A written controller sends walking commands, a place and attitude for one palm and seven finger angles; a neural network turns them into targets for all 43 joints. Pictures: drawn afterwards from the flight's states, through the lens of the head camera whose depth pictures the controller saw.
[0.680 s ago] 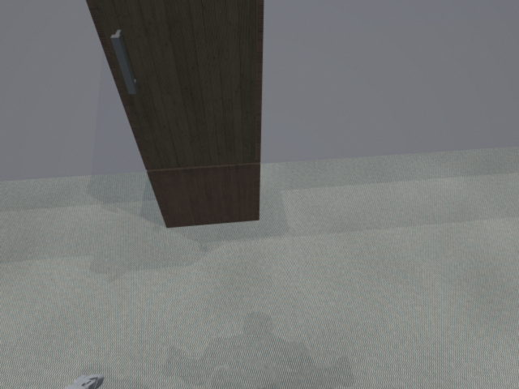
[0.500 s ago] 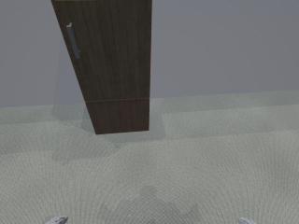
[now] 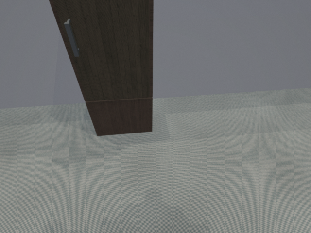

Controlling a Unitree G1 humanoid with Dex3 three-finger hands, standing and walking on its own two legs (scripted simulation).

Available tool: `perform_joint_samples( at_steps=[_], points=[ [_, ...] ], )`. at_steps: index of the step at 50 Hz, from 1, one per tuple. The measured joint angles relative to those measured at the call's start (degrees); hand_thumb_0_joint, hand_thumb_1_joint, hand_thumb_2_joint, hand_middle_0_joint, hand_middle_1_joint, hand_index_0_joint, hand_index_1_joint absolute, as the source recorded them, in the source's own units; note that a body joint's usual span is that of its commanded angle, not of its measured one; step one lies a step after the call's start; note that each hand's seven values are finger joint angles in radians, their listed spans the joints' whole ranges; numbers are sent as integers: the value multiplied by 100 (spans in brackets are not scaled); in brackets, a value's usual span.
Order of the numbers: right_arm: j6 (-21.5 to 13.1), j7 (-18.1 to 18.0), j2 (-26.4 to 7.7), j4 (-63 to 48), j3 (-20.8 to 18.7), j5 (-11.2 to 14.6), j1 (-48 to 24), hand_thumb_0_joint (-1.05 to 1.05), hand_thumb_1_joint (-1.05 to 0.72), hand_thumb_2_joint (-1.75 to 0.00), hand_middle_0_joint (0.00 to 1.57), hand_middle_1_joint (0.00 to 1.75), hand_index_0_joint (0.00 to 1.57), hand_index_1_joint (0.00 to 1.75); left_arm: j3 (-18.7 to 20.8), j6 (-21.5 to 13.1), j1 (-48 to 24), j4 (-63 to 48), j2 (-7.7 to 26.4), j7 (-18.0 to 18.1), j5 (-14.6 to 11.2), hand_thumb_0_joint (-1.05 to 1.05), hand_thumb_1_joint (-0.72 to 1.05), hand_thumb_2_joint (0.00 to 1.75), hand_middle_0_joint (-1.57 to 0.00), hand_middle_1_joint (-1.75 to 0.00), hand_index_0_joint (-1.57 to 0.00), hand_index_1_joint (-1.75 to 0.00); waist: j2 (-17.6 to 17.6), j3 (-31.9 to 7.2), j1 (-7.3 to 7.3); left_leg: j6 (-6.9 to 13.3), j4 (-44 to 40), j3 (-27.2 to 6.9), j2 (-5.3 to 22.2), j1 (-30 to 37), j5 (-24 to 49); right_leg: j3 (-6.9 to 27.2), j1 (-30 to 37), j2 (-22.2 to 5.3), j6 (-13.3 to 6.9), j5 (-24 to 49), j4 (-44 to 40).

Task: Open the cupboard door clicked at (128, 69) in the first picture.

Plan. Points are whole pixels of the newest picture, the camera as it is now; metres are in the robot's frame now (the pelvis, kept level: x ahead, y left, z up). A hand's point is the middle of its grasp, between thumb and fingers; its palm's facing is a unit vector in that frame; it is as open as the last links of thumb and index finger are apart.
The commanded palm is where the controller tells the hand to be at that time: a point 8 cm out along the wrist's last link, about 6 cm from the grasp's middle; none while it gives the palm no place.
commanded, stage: stand and wait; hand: left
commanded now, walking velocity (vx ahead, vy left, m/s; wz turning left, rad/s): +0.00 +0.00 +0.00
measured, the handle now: (73, 38) +0.90 +0.45 +0.06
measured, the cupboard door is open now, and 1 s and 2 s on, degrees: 0 0 0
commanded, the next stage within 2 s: look at it before walking up in 0.14 s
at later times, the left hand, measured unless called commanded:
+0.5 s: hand out of the picture +0.08 +0.24 -0.15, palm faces -0.03 -0.94 -0.33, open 7.4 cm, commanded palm none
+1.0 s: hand out of the picture +0.08 +0.24 -0.15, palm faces -0.01 -0.94 -0.34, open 7.4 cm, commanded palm none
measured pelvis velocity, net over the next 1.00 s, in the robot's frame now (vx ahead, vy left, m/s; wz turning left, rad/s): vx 0.01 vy -0.01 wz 0.02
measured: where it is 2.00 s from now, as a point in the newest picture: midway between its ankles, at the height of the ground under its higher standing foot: outside the picture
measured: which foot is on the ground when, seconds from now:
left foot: down 0.00-1.00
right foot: down 0.00-1.00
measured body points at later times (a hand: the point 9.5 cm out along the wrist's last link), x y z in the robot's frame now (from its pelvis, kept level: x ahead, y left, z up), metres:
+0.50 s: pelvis +0.00 +0.00 +0.00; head +0.00 +0.00 +0.45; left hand +0.08 +0.29 -0.13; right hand +0.08 -0.30 -0.13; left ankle +0.00 +0.12 -0.74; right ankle +0.01 -0.13 -0.74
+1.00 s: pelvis +0.01 -0.01 +0.00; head +0.01 -0.01 +0.45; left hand +0.08 +0.29 -0.13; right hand +0.10 -0.30 -0.13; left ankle +0.00 +0.12 -0.74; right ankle +0.01 -0.13 -0.74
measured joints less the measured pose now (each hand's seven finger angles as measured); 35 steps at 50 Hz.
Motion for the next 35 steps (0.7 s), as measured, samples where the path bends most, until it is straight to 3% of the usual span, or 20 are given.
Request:
perform_joint_samples(
  at_steps=[35],
  points=[
    [-42, 4, 13, 10, 26, 9, -152, 0, -90, -90, 20, 30, 20, 30, -6, -43, -125, 0, -23, -9, 11, 0, 91, 90, -21, -30, -20, -29, 1, -22, 9, -40, -188, -16, 33, 57, 82, -16, 47, 31, -34, 67, -162]
  ],
)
